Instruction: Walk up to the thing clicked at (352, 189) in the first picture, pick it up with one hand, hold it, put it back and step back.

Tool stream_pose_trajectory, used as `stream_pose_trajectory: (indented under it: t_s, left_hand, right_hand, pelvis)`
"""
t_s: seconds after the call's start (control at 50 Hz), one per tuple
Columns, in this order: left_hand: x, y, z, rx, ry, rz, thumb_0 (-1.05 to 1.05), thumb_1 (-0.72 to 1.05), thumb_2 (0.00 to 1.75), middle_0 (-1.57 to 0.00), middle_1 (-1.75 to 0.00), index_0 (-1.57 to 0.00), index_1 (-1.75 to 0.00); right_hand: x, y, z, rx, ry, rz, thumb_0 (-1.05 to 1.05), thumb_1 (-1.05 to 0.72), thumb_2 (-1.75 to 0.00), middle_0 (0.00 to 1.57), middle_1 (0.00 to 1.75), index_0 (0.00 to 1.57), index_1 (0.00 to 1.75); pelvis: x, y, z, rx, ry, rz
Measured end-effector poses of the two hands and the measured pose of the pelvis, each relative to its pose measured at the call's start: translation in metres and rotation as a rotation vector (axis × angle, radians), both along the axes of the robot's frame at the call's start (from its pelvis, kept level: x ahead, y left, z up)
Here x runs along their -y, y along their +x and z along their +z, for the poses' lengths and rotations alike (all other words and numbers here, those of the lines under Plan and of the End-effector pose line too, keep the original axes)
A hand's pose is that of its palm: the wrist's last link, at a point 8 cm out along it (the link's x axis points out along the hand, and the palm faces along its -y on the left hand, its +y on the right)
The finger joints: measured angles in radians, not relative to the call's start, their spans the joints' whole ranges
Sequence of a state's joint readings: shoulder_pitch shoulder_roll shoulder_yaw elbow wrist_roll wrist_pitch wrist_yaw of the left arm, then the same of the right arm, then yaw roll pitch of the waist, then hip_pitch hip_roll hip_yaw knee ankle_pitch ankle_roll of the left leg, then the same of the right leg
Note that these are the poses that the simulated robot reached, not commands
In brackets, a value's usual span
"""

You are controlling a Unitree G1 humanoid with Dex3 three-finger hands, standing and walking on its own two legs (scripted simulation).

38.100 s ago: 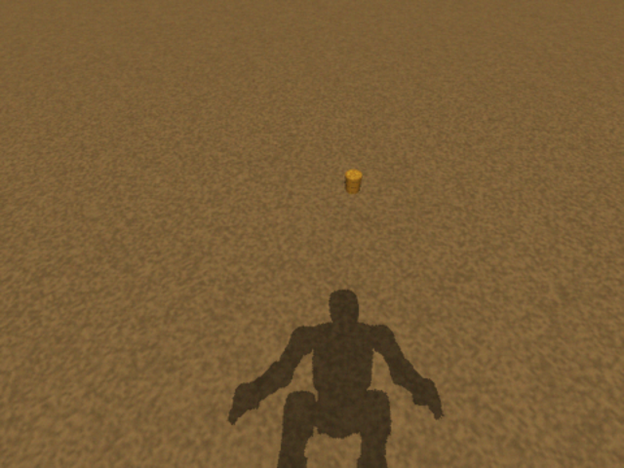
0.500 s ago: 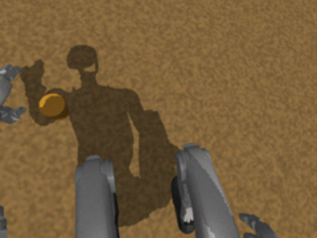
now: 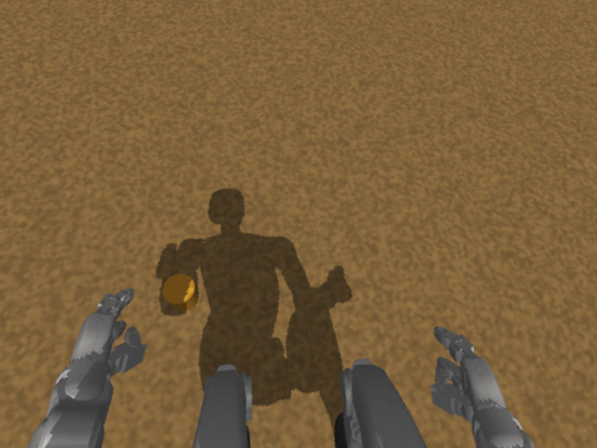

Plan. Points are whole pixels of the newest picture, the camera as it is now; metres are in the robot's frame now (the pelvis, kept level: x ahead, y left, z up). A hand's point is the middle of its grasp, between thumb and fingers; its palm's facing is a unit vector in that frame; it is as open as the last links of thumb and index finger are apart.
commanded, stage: home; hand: left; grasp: from above
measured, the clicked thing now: (182, 294) +0.51 +0.28 -0.55
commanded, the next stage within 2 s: none
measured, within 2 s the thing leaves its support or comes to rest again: neither
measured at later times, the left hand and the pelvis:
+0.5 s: hand (119, 390) +0.22 +0.18 +0.07, palm faces +0.10 -0.97 -0.21, open 7.4 cm; pelvis +0.05 +0.00 +0.11, yaw +2 degrees
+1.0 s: hand (122, 402) +0.21 +0.18 +0.07, palm faces +0.10 -0.97 -0.21, open 7.4 cm; pelvis +0.05 -0.01 +0.11, yaw +2 degrees
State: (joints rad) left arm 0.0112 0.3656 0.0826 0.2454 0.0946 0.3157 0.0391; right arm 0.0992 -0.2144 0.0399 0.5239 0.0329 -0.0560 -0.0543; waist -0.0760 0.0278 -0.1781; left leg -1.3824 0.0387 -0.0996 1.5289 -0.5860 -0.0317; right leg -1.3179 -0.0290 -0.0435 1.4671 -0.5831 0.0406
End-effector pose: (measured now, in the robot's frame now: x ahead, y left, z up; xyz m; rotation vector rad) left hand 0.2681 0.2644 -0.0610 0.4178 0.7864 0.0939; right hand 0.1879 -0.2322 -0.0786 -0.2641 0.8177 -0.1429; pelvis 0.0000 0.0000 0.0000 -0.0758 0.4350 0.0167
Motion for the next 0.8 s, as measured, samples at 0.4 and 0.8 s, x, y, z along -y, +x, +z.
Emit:
stream_pose_trajectory:
  t_s: [0.4,0.8]
  left_hand:
    - [0.035,-0.058,0.141,-0.005,-0.2,0.174,0.01,0.9,0.9,-0.21,-0.3,-0.2,-0.3]
    - [0.037,-0.085,0.154,-0.007,-0.207,0.19,0.01,0.9,0.9,-0.2,-0.3,-0.2,-0.3]
  right_hand:
    - [0.013,-0.002,0.12,0.145,-0.051,-0.109,0.01,-0.9,-0.89,0.2,0.3,0.2,0.3]
    - [0.004,0.037,0.145,0.295,-0.041,-0.002,0.01,-0.9,-0.89,0.21,0.3,0.2,0.3]
  pelvis:
    - [0.005,0.051,0.106,0.206,0.026,0.018]
    - [0.009,0.05,0.114,0.266,0.039,0.036]
